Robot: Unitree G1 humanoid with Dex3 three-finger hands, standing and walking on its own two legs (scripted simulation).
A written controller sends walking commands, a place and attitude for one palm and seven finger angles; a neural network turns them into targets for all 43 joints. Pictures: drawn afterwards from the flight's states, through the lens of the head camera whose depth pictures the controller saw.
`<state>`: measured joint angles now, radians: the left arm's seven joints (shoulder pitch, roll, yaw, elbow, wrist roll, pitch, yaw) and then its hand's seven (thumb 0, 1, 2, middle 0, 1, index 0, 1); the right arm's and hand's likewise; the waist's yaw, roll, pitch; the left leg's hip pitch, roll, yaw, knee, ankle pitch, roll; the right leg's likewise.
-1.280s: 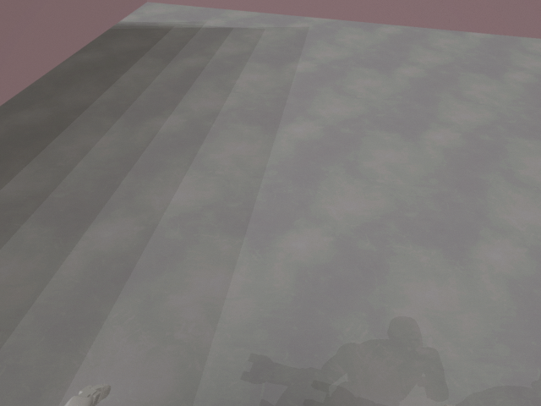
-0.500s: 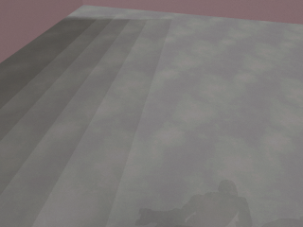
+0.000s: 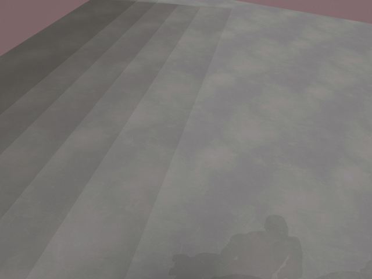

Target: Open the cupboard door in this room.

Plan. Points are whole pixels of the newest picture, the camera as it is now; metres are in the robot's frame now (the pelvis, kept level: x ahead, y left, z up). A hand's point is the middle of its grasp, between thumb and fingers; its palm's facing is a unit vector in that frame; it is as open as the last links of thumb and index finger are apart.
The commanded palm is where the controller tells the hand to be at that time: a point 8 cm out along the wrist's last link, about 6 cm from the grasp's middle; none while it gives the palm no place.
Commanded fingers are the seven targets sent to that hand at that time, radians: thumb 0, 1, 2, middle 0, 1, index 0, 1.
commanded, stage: turn or walk to find it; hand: left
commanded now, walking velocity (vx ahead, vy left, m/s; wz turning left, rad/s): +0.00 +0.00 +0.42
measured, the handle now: out of the picture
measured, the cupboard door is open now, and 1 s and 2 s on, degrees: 0 0 0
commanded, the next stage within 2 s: stand and wait in 1.54 s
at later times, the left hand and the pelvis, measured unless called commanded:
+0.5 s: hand out of the picture +0.00 +0.18 -0.13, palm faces +0.24 -0.92 -0.31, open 7.3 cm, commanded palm none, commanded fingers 0.00 0.90 0.90 -0.20 -0.30 -0.20 -0.30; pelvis -0.04 -0.04 +0.01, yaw +13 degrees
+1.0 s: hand out of the picture -0.14 +0.21 -0.17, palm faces +0.47 -0.85 -0.24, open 7.4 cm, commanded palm none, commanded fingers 0.00 0.90 0.90 -0.20 -0.30 -0.20 -0.30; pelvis -0.07 +0.01 +0.01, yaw +26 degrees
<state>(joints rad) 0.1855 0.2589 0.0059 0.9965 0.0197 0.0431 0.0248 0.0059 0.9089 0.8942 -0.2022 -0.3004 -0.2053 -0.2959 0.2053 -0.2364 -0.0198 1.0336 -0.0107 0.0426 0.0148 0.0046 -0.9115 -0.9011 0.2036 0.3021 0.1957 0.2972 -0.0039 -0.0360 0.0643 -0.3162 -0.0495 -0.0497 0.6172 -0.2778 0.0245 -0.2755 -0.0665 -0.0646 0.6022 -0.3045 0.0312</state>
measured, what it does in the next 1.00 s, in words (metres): steps on the spot, turning left: right foot, then left foot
